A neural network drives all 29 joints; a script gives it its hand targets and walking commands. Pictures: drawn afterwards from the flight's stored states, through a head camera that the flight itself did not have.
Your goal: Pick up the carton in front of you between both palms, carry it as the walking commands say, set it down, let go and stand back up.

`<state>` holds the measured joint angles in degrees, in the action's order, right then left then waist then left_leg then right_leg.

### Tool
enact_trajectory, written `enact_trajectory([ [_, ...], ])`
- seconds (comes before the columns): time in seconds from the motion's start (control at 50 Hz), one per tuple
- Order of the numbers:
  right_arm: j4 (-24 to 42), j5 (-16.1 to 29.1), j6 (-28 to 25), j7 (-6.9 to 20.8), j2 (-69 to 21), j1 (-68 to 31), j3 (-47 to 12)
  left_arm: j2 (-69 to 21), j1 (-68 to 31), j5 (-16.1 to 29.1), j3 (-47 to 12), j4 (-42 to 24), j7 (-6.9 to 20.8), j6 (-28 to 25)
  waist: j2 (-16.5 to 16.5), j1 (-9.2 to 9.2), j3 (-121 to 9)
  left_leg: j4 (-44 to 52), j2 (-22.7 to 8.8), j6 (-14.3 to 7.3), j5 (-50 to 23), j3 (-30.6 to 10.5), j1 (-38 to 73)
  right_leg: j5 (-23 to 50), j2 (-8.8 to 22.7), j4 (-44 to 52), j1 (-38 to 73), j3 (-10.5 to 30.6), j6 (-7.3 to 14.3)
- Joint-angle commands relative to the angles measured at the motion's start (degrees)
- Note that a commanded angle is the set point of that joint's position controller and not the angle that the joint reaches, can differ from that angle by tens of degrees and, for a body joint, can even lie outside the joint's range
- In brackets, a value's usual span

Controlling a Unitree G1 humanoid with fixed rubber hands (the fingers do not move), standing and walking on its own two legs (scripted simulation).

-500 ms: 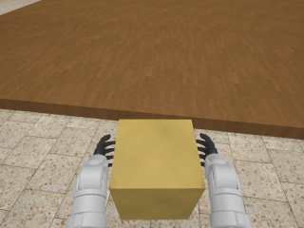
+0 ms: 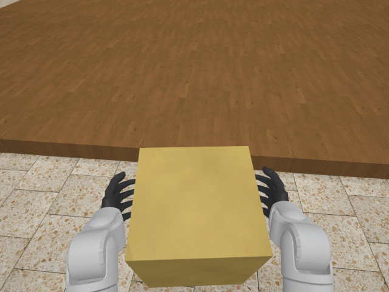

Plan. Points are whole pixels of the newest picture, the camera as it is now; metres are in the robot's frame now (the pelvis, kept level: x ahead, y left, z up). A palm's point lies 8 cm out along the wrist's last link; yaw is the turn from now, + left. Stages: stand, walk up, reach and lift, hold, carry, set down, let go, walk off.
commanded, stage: carry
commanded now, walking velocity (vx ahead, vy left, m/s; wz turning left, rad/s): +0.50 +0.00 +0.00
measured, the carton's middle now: (195, 221) +0.27 +0.01 +0.02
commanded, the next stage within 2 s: none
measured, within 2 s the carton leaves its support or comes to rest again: neither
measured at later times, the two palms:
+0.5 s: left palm (134, 122) +0.51 +0.16 +0.10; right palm (248, 117) +0.53 -0.14 +0.09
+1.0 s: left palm (148, 60) +0.83 +0.17 +0.12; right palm (233, 58) +0.85 -0.13 +0.12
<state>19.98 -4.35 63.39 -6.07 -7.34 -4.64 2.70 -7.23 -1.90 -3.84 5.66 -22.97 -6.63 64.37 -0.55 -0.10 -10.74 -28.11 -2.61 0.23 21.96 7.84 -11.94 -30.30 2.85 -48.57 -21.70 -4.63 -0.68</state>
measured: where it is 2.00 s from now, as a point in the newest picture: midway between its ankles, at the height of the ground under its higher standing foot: (189, 226)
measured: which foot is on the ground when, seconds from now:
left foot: down 0.00-0.14, up 0.16-0.54, down 0.56-1.00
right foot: up 0.00-0.10, down 0.12-0.58, up 0.60-0.96, down 0.98-1.00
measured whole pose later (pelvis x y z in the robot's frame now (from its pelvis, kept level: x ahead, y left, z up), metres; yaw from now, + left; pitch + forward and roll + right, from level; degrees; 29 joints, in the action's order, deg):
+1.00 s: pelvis +0.59 +0.01 -0.01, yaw +1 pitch +2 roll +0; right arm 30.7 -1.3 66.6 -7.8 -7.0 -4.2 3.7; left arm -7.2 -3.9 -1.5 4.4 -31.5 -8.4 67.9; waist 0.4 0.4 -5.1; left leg -28.7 -2.5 0.1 25.2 11.9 -4.7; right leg -1.8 3.1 -28.1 -25.5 -11.9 2.1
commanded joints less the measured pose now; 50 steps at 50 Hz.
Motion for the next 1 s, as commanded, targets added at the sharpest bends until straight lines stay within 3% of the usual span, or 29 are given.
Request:
enact_trajectory([
  [0.0, 12.0, 15.7, 2.2, 4.5, -49.6, -17.7, -35.0, -47.4, -23.8, 18.2, -39.3, -9.9, 6.7, 1.5, -5.7, -2.11, -3.0, 9.6, -19.2, -11.0, -34.5, -23.3, 30.0, -3.7, 1.1, 4.0, -28.8, -1.0, 0.9],
  [0.06, 16.3, 17.9, 3.2, 3.7, -46.3, -19.0, -36.5, -45.9, -20.0, 17.6, -37.7, -11.6, 4.9, 2.0, -8.7, -0.43, -5.2, 8.1, -12.2, -4.9, -28.8, -7.6, 13.8, 13.5, -3.5, 18.8, -4.0, -7.0, 1.3],
  [0.08, 17.1, 18.6, 3.6, 3.5, -44.6, -18.1, -36.8, -44.8, -18.4, 16.7, -36.9, -11.7, 4.1, 2.1, -6.7, 0.46, -7.4, 2.4, -9.3, -3.1, -27.5, -1.9, 5.8, 19.8, -6.0, 23.1, 10.6, -10.6, 1.5],
  [0.1, 17.7, 19.1, 4.0, 3.2, -42.4, -16.7, -36.8, -43.3, -17.0, 15.7, -35.6, -11.6, 3.4, 2.4, -3.2, 0.72, -10.6, -4.8, -7.5, -1.6, -25.7, 2.2, -3.5, 20.0, -4.9, 22.2, 25.6, -10.0, 2.6],
  [0.12, 18.6, 19.4, 4.6, 2.8, -39.5, -18.0, -36.4, -41.0, -14.2, 14.4, -34.1, -10.9, 2.5, 2.7, 7.4, 2.79, -11.6, -19.8, -2.8, 0.7, -13.2, 5.8, -13.0, 6.8, 5.5, 30.1, 32.3, 7.1, 4.4],
  [0.14, 19.9, 20.1, 5.3, 2.6, -37.7, -19.9, -36.6, -39.3, -15.0, 13.3, -33.0, -10.7, 1.6, 2.8, 18.6, 1.98, -8.7, -32.1, 3.5, 1.7, 5.9, 2.9, -27.4, 8.9, 19.3, 38.1, 34.8, 35.0, 11.7],
  [0.16, 19.3, 20.9, 5.8, 2.4, -37.7, -19.2, -37.2, -38.4, -16.6, 13.7, -32.8, -12.8, 1.1, 3.4, 12.5, 1.70, -6.6, -40.7, -0.7, -0.6, 7.8, -4.8, -32.4, 14.8, 23.1, 36.5, 34.0, 37.2, 16.0],
  [0.18, 17.6, 20.5, 6.1, 2.4, -37.8, -19.0, -35.9, -39.1, -18.1, 14.4, -33.6, -13.3, 0.9, 3.8, 7.1, 1.53, -5.1, -43.1, -3.2, -1.8, 6.7, -6.6, -33.7, 22.2, 21.5, 34.7, 31.0, 32.5, 15.8],
  [0.2, 16.2, 20.0, 6.1, 2.5, -38.9, -18.1, -35.2, -39.6, -19.3, 15.1, -34.4, -14.0, 1.0, 4.0, 2.7, 1.31, -5.4, -42.4, -5.0, -2.0, 3.3, -7.1, -33.9, 23.9, 20.3, 34.7, 29.3, 27.6, 14.5],
  [0.22, 14.9, 19.2, 6.0, 2.5, -39.8, -16.8, -34.4, -40.3, -20.5, 15.9, -35.7, -14.5, 1.3, 4.1, 0.6, 1.11, -5.2, -38.8, -6.0, -1.7, -0.6, -7.1, -32.7, 24.3, 18.9, 35.8, 27.4, 23.2, 12.4],
  [0.24, 13.6, 18.0, 5.8, 2.4, -40.5, -15.6, -33.6, -40.8, -21.1, 16.8, -36.8, -14.8, 1.7, 4.2, 1.5, 0.99, -5.0, -34.2, -5.8, -1.1, -3.3, -6.5, -30.4, 25.8, 17.0, 37.1, 25.7, 18.1, 10.4],
  [0.28, 12.2, 15.6, 5.3, 2.3, -41.9, -13.1, -32.7, -41.3, -20.8, 18.3, -38.6, -14.9, 3.1, 4.3, 3.8, 1.07, -3.9, -26.6, -4.1, -0.1, -5.3, -3.6, -28.2, 28.5, 14.9, 38.4, 24.7, 12.4, 8.9],
  [0.38, 11.7, 12.0, 4.6, 2.0, -42.3, -9.6, -32.7, -39.9, -18.3, 18.9, -39.4, -13.6, 5.5, 4.3, 7.6, 1.34, 1.0, -8.9, -0.6, -0.2, -13.9, 2.7, -25.0, 39.7, 10.8, 38.1, 23.8, 2.1, 7.3],
  [0.44, 13.8, 12.8, 4.5, 2.2, -41.7, -11.2, -34.1, -39.2, -17.1, 17.9, -38.4, -12.7, 5.8, 4.2, 10.0, 1.46, 3.7, -3.8, 0.5, -1.5, -18.5, 5.5, -20.0, 42.5, 10.0, 38.3, 22.4, -0.8, 6.7],
  [0.48, 14.7, 14.0, 4.4, 2.6, -41.7, -12.0, -35.0, -39.2, -17.0, 17.2, -38.1, -12.9, 5.8, 4.0, 10.6, 1.12, 2.9, -2.0, 1.5, -2.7, -19.8, 6.8, -13.9, 51.8, 10.0, 34.2, 22.9, -3.4, 5.8],
  [0.52, 14.4, 14.6, 4.2, 2.9, -41.3, -11.2, -35.1, -38.8, -16.2, 16.5, -38.0, -13.2, 5.6, 3.9, 9.4, -0.27, -2.4, 0.2, 5.5, -2.9, -14.9, 10.8, 0.6, 58.6, 7.6, 19.7, 20.8, -8.7, 3.7],
  [0.54, 14.1, 14.5, 4.1, 3.2, -41.1, -10.7, -35.0, -38.4, -16.0, 16.1, -37.8, -13.1, 5.5, 3.8, 6.8, -1.39, -6.2, 0.2, 2.1, -2.9, -11.3, 6.7, 12.6, 49.4, 6.2, 9.0, 13.2, -8.6, 2.5],
  [0.56, 13.9, 14.6, 3.9, 3.4, -40.4, -10.5, -35.1, -38.3, -16.9, 16.0, -38.1, -14.6, 5.4, 3.9, -5.4, -2.14, -10.0, 6.9, -13.3, -9.1, 4.1, -19.6, 21.6, 34.7, 1.3, -8.6, -0.4, -7.8, 0.0],
  [0.58, 13.5, 15.7, 3.6, 3.7, -41.9, -10.8, -35.8, -38.9, -17.0, 16.1, -38.8, -15.0, 5.6, 3.8, -16.4, -1.82, -11.2, 16.6, -22.0, -14.9, 0.1, -40.4, 26.7, 5.8, -5.2, -21.9, -12.8, -3.1, -0.5],
  [0.6, 15.1, 16.8, 3.5, 4.4, -43.8, -11.9, -36.4, -41.1, -17.1, 16.5, -39.6, -14.7, 5.9, 3.4, -11.5, -1.60, -10.1, 16.0, -22.4, -15.3, -8.6, -36.1, 24.7, 4.3, -1.3, -28.8, -16.1, 3.2, 1.0],
  [0.64, 15.6, 18.3, 2.4, 5.5, -48.2, -14.3, -38.6, -45.5, -16.8, 16.4, -39.7, -13.2, 6.7, 2.3, -2.4, -1.43, -9.0, 15.3, -19.7, -12.1, -15.3, -25.4, 16.2, 9.5, 3.6, -25.4, -15.0, 4.8, 2.9],
  [0.66, 15.9, 18.6, 2.0, 6.1, -49.4, -15.3, -39.4, -47.1, -16.5, 15.9, -39.6, -12.3, 6.9, 1.7, -0.9, -1.02, -7.8, 16.5, -18.4, -10.2, -17.9, -20.5, 11.7, 11.9, 4.8, -20.6, -12.8, 4.9, 2.8],
  [0.7, 15.4, 18.8, 1.4, 6.9, -49.7, -14.6, -39.9, -48.4, -14.6, 14.4, -39.4, -11.4, 6.9, 0.7, -3.4, -0.66, -7.4, 16.8, -16.0, -7.8, -24.0, -12.4, 8.6, 13.0, 3.9, -11.7, -8.9, 1.8, 2.2],
  [0.78, 15.1, 18.4, 1.3, 7.6, -45.7, -12.5, -39.1, -46.8, -12.5, 12.4, -39.5, -11.2, 5.8, -0.1, -7.4, -0.46, -4.9, 14.7, -12.4, -6.8, -35.7, -2.3, 8.6, 16.6, 0.9, 4.6, -7.2, -3.6, 0.5],
  [0.84, 15.1, 17.7, 1.6, 6.7, -42.0, -12.4, -37.2, -43.4, -16.3, 13.5, -40.2, -13.5, 4.7, 0.4, -10.2, -0.59, -3.0, 12.4, -11.0, -6.1, -38.8, 1.5, 8.1, 22.9, -0.3, 11.7, -6.0, -6.4, 0.5],
  [0.9, 15.6, 16.6, 2.3, 4.3, -37.4, -16.0, -34.5, -38.3, -22.7, 16.1, -39.7, -15.0, 3.5, 1.4, -9.2, -0.95, -1.8, 8.4, -10.1, -5.5, -38.1, 3.5, 6.7, 28.7, -0.8, 15.3, -1.9, -7.6, 0.8],
  [0.94, 14.6, 15.9, 3.0, 2.3, -33.4, -20.4, -32.4, -33.7, -26.7, 17.0, -37.7, -13.9, 2.5, 2.2, -6.2, -0.18, -1.0, 1.9, -8.2, -3.8, -33.6, 5.4, 4.1, 35.1, -1.3, 22.2, 4.3, -8.5, 1.2],
  [0.96, 13.3, 15.6, 3.5, 1.1, -30.8, -22.8, -31.2, -30.9, -28.8, 17.1, -36.3, -12.9, 1.8, 2.7, -4.6, 0.15, -0.9, -1.5, -7.1, -2.5, -30.0, 5.3, 1.9, 37.6, -0.2, 24.9, 8.5, -7.6, 1.4],
  [0.98, 11.4, 15.2, 3.9, -0.2, -27.7, -25.1, -29.7, -27.4, -30.7, 17.2, -34.7, -11.3, 1.1, 3.2, -2.0, 0.83, -3.2, -6.1, -6.3, -0.8, -20.5, 3.9, -2.1, 48.5, 5.5, 23.0, 15.5, -1.8, 2.0],
])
